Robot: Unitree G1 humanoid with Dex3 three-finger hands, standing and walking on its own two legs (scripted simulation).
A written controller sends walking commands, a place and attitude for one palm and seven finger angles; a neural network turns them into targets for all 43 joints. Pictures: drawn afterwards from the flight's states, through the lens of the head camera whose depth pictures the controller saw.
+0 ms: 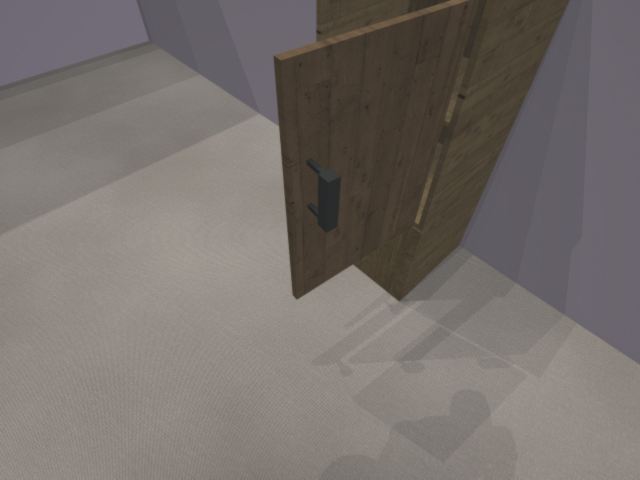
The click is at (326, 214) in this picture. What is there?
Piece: cupboard door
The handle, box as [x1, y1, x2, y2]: [307, 158, 340, 232]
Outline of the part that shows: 310,158 307,159 307,164 318,174 318,207 317,208 311,202 307,204 307,207 318,218 318,224 326,232 337,226 340,176 331,168 325,170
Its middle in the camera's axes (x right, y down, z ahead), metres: +0.00 -0.08 +0.69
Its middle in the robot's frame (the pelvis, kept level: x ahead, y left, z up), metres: +0.57 +0.04 +0.00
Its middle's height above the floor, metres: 0.78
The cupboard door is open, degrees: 84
